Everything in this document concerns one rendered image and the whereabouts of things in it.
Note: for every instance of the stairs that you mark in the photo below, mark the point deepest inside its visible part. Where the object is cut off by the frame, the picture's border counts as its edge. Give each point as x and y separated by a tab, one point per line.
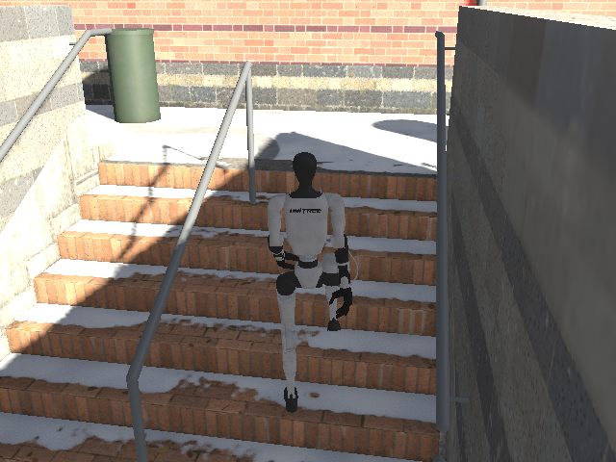
212	383

